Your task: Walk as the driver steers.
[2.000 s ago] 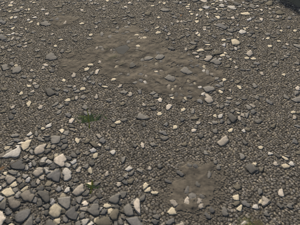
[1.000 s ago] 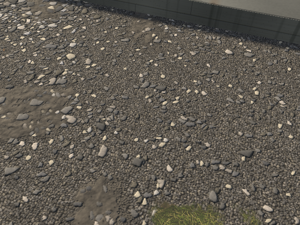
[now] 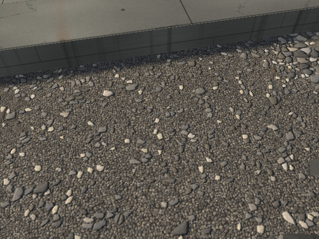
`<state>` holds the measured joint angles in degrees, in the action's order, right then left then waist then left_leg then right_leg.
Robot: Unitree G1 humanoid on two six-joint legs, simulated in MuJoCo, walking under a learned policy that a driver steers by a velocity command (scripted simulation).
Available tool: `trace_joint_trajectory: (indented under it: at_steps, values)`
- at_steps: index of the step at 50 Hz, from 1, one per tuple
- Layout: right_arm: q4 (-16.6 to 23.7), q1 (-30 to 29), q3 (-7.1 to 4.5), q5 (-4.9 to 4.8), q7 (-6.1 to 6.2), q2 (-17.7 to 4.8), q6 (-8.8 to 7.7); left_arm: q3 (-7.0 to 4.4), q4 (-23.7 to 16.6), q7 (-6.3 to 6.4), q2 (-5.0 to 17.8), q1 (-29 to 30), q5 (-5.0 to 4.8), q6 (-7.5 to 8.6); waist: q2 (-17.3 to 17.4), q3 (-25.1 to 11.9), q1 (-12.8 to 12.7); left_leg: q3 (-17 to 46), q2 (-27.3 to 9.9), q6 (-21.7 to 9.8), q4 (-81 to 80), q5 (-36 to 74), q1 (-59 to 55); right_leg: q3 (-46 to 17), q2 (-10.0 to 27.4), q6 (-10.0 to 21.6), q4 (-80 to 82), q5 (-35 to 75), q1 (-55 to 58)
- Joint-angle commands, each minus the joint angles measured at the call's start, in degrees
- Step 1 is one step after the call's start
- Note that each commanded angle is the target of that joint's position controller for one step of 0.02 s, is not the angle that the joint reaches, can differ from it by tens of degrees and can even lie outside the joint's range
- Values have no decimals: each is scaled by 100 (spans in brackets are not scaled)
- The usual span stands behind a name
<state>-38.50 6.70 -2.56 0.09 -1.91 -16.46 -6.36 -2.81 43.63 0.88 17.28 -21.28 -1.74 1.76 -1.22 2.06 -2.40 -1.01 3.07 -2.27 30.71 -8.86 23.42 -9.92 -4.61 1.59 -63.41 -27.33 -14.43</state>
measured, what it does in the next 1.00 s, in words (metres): walks ahead: right foot, then left foot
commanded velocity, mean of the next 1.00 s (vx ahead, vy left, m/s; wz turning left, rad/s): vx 0.50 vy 0.00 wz -0.07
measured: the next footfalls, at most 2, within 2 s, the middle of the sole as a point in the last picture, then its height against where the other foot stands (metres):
right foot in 0.42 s outside the picture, level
left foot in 0.94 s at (157, 186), level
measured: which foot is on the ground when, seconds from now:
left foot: down 0.00-0.44, up 0.46-0.92, down 0.94-1.00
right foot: up 0.00-0.40, down 0.42-0.96, up 0.98-1.00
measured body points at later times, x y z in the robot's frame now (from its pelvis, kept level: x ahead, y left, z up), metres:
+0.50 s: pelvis +0.27 -0.05 +0.00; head +0.31 -0.07 +0.45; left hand +0.50 +0.18 -0.07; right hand +0.28 -0.34 -0.13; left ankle +0.13 +0.10 -0.66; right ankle +0.35 -0.15 -0.73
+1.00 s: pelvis +0.56 -0.02 +0.00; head +0.59 -0.01 +0.45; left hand +0.57 +0.26 -0.14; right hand +0.76 -0.27 -0.08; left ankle +0.66 +0.07 -0.73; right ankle +0.38 -0.15 -0.67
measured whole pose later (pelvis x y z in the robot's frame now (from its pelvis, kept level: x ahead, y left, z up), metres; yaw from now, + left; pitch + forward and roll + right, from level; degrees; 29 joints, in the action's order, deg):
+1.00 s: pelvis +0.56 -0.02 +0.00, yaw -2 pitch +2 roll -1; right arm -39.7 4.3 -1.5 -0.2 -2.1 -15.8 -4.8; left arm -2.5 51.1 -0.2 17.4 -21.6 -0.8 3.3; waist -0.2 2.3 -3.0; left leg -2.3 0.3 -3.5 32.9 -8.2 26.5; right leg -2.6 -0.8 1.0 -51.3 -27.5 -9.1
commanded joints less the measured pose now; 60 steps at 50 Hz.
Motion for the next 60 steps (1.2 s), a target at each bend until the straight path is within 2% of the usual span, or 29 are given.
trace_joint_trajectory:
  at_steps: [1,2,5,8,11,17,19,20,21,22,23,24,25,26,27,31,36,41,44,46,47,48,49,50,51,52,54,56,60]
  values:
    - [53,794,-206,31,48,-628,37,-164,-668,-2,763,599,82,180,259,-245,512,2632,-1874,-1068,-1658,-582,-2274,106,672,-80,-745,660,-2544]
    - [29,754,-172,82,68,-563,19,-153,-675,-31,648,563,91,193,422,-220,362,2296,-1698,-1026,-1780,-172,-1979,158,839,-63,-496,835,-2282]
    - [-125,856,-165,-24,78,-555,-29,-62,-626,-67,329,498,112,169,632,-213,258,1728,-1563,-1145,-2069,523,-1728,422,977,-135,187,914,-2143]
    - [-256,990,-222,-73,107,-812,-2,35,-803,-99,175,1058,179,204,500,-46,388,1294,-1543,-1190,-2304,858,-1665,581,1078,-244,1224,1600,-2299]
    - [-371,1150,-228,-112,127,-930,68,86,-895,-172,104,1627,149,280,490,51,585,781,-1329,-994,-2325,1037,-1586,772,950,-262,2360,2598,-1950]
    - [-695,1686,-252,-170,158,-1084,240,28,-1147,-328,279,2373,65,348,560,166,688,784,-1703,-787,-1980,1362,-2306,857,718,-29,3318,2594,-1671]
    - [-714,1589,-277,-176,194,-1187,309,-66,-1058,-337,458,1974,86,359,612,-82,353,663,-1697,-642,-1404,2438,-2480,1011,547,165,3566,2316,-972]
    - [-705,1541,-249,-170,211,-1137,336,-188,-840,-302,659,1279,113,350,533,-519,-19,430,-1466,-506,-559,3145,-2311,1141,410,328,3732,2366,39]
    - [-604,1506,-151,-88,233,-940,331,-316,-616,-242,963,328,142,328,364,-1214,-439,223,-1213,-304,734,2600,-1527,694,868,590,3548,2409,1544]
    - [-374,2027,53,-14,209,-346,236,-461,-522,-200,1588,-316,231,277,-898,-2084,-362,-132,-360,142,3006,187,776,-1779,2385,1458,3637,1669,3757]
    - [-440,1952,40,-72,200,-476,128,-360,-475,-211,1202,-436,130,256,-1207,-2351,-428,602,-136,157,3876,-2378,1591,-3180,2684,1675,4431,967,3797]
    - [-315,1500,-101,-230,155,-929,66,-249,-475,-216,919,-51,103,259,-838,-1436,-370,699,-481,93,4196,-2097,2081,-2481,2503,1436,4586,685,3090]
    - [-232,1147,-96,-254,146,-923,44,-195,-520,-219,760,318,113,261,-553,-888,-227,530,-741,60,4029,-1590,2047,-1749,2256,1294,4703,991,2323]
    - [-214,975,-100,-160,152,-858,52,-146,-518,-243,605,617,152,276,-298,-487,-70,460,-901,103,3705,-1205,1898,-1276,2020,1233,4908,1457,1625]
    - [-244,1040,-125,-97,156,-812,104,-108,-531,-255,481,818,201,314,-386,-352,133,510,-1064,139,3443,-905,1557,-927,1834,1171,5087,1865,1131]
    - [-260,1049,-70,-37,172,-521,274,-162,-335,-242,597,899,178,451,-323,-163,369,419,-1131,386,2859,-247,1254,-174,1641,1306,5549,2845,421]
    - [23,-33,26,-34,110,-303,191,-194,-28,-142,787,486,133,406,-148,102,9,256,-963,400,925,1277,1191,462,1396,1071,5654,3005,537]
    - [315,-803,29,-100,-30,-384,121,-231,346,-108,943,-76,58,285,-125,274,-223,269,-782,192,69,1291,1297,361,1771,990,5381,2931,1367]
    - [353,-709,-12,-83,-91,-511,98,-266,470,-65,1015,-110,52,178,-226,128,-51,190,-647,-39,-152,635,1015,314,1935,831,4914,3721,1881]
    - [81,303,-177,-62,-45,-800,95,-253,466,-44,1023,51,79,110,-238,-538,537,-146,-308,-299,-352,537,-535,599,1609,622,3666,5343,1753]
    - [-139,1251,-298,-36,14,-1105,116,-156,375,-27,818,29,164,110,-12,-1311,920,286,-764,-561,-82,796,-2162,807,1321,437,2334,4721,929]
    - [-221,1804,-437,54,48,-1698,156,40,234,-73,191,-659,191,220,1304,-2200,756,2835,-2236,-1475,-286,-3,-4454,1096,398,-18,53,2188,-1411]
    - [-275,1957,-329,-33,35,-1257,190,25,334,-114,363,-554,141,347,1552,-2522,882,4336,-2558,-1714,-1163,-737,-4720,357,123,-58,-811,-570,-2294]
    - [-241,1552,-224,-62,45,-987,192,-118,203,-159,855,-49,-31,416,1086,-1563,864,3617,-2392,-1423,-1316,-1144,-4026,254,490,15,-1159,-347,-2823]
    - [-182,1167,-188,-55,57,-867,196,-109,88,-157,834,362,-64,445,713,-947,721,2873,-2163,-1250,-1439,-896,-3195,464,798,53,-948,175,-2832]
    - [-174,877,-148,-17,41,-727,185,-110,45,-134,754,584,16,434,448,-490,568,2343,-1928,-1172,-1634,-384,-2433,583,991,24,-567,564,-2690]
    - [-160,611,-104,55,17,-568,125,-114,128,-109,562,385,101,321,633,-334,253,1745,-1631,-1094,-1980,339,-1638,558,1201,-53,-125,1052,-2036]
    - [-248,634,-129,8,10,-619,50,-79,163,-84,376,303,132,218,609,-294,147,1366,-1570,-1196,-2194,857,-1366,626,1237,-169,144,1264,-1928]
    - [-461,881,-185,-15,100,-797,64,-35,-90,-85,267,1081,183,222,445,-33,305,792,-1412,-1109,-2395,1198,-1430,691,1243,-316,1504,2446,-2279]
Keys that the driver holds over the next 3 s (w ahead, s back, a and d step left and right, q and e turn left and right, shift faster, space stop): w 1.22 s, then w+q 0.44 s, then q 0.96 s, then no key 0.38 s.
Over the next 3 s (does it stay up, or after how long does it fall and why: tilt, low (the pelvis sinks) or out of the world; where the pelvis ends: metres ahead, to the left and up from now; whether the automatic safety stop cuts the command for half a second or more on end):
stays up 1.08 0.00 0.02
